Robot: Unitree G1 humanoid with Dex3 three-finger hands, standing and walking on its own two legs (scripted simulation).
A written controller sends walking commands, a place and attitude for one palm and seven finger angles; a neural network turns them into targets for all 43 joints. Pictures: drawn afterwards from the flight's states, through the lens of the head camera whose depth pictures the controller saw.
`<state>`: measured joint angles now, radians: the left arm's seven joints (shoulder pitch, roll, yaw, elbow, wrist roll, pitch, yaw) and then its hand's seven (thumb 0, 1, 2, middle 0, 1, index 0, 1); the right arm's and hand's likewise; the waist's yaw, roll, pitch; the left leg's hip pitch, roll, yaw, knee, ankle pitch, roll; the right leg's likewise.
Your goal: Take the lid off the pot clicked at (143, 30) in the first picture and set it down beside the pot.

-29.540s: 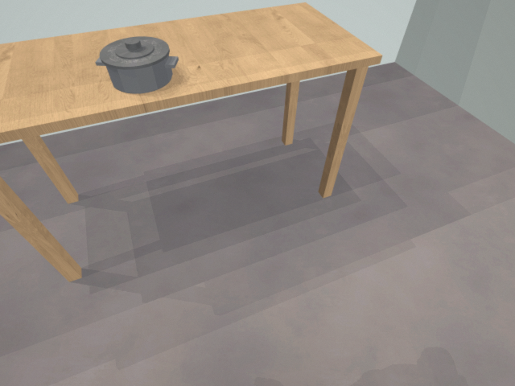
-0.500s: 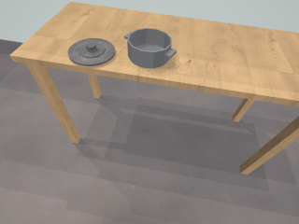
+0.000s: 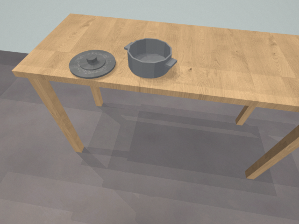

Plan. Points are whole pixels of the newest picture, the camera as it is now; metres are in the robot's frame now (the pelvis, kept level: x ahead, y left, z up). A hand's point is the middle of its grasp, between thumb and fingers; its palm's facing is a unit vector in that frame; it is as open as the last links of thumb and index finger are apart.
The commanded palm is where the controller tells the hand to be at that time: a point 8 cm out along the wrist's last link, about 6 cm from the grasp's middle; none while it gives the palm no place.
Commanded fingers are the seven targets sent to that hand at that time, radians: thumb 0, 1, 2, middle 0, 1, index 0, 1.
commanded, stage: let the arm hang, fingers relaxed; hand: left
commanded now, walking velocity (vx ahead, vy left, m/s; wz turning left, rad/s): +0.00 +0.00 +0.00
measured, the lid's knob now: (91, 58) +0.71 +0.28 +0.03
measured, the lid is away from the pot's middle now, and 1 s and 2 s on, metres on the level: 0.24 0.24 0.24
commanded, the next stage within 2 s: look to check the result in 0.22 s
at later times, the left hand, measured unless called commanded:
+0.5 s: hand out of the picture +0.02 +0.18 -0.18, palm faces +0.03 -0.98 -0.21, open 7.3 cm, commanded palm none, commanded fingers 0.00 0.90 0.90 -0.20 -0.30 -0.20 -0.30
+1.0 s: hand out of the picture -0.01 +0.17 -0.18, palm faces +0.03 -0.98 -0.19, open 7.3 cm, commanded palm none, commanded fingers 0.00 0.90 0.90 -0.20 -0.30 -0.20 -0.30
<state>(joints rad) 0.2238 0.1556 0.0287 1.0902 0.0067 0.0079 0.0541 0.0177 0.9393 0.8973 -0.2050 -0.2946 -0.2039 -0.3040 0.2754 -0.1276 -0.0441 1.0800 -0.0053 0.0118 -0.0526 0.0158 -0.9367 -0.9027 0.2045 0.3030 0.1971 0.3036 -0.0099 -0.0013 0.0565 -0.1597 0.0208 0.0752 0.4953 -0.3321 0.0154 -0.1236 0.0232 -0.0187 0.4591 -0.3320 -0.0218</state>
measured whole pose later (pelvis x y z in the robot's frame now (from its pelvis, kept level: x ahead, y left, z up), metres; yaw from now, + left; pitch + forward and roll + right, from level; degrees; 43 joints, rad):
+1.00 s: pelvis -0.01 +0.00 +0.00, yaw -1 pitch +0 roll +0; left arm 0.26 0.13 0.03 1.12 0.01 0.00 0.06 0.01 0.93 0.90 -0.20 -0.29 -0.20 -0.30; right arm 0.29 -0.11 -0.04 1.11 0.00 0.01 -0.05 0.01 -0.91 -0.90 0.20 0.30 0.20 0.30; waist -0.01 -0.01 0.07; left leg -0.15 0.02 0.09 0.46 -0.30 0.02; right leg -0.12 0.02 -0.01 0.42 -0.30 -0.02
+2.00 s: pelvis -0.01 +0.01 +0.00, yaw -1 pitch +0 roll +0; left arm 0.27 0.12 0.03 1.13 0.01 0.00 0.06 0.01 0.93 0.90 -0.20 -0.29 -0.20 -0.30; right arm 0.30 -0.10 -0.04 1.12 0.00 0.00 -0.05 0.00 -0.91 -0.90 0.20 0.30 0.20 0.30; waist -0.01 0.00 0.07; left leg -0.15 0.01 0.10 0.45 -0.29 0.03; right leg -0.13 0.01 0.00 0.43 -0.29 -0.01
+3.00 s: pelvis -0.01 +0.00 +0.00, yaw -1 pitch +0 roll +0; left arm 0.28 0.11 0.03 1.13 0.01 -0.01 0.06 0.01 0.92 0.90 -0.20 -0.29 -0.20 -0.30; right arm 0.30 -0.10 -0.04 1.12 0.00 0.00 -0.05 0.00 -0.91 -0.90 0.20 0.30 0.20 0.30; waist -0.01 0.01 0.07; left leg -0.14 0.02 0.10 0.44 -0.29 0.01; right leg -0.12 0.03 0.00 0.42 -0.29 -0.02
